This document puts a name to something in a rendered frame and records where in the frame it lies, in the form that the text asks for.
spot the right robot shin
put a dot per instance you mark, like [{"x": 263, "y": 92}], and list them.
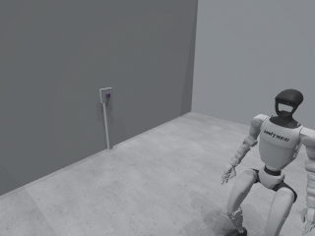
[{"x": 236, "y": 222}]

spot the robot left forearm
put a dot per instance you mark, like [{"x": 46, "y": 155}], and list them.
[{"x": 310, "y": 190}]

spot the right robot upper arm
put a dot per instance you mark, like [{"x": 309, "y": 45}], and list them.
[{"x": 255, "y": 129}]

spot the robot right thigh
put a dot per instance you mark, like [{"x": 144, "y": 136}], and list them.
[{"x": 240, "y": 190}]

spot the robot right forearm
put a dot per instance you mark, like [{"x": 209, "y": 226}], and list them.
[{"x": 244, "y": 148}]

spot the left robot hand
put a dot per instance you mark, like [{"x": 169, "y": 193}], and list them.
[{"x": 310, "y": 217}]

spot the left robot upper arm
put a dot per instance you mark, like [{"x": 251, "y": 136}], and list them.
[{"x": 307, "y": 137}]

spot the panel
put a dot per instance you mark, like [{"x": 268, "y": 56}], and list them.
[{"x": 105, "y": 103}]

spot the right robot hand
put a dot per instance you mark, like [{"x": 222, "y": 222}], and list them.
[{"x": 226, "y": 173}]

